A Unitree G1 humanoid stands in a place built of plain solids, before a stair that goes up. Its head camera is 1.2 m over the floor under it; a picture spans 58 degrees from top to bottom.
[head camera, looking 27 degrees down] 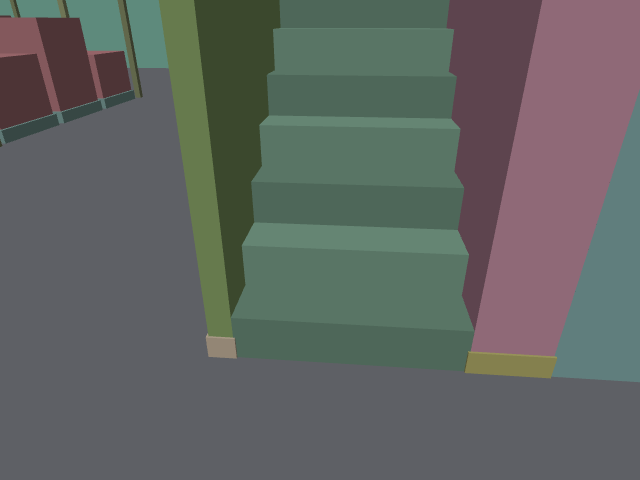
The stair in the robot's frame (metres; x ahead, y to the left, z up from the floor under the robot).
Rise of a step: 0.19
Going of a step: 0.22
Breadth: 0.90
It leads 5 degrees to the right of straight ahead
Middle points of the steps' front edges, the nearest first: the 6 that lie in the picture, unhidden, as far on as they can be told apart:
1.29 -0.11 0.19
1.51 -0.13 0.39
1.73 -0.15 0.58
1.96 -0.17 0.77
2.18 -0.19 0.96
2.41 -0.21 1.16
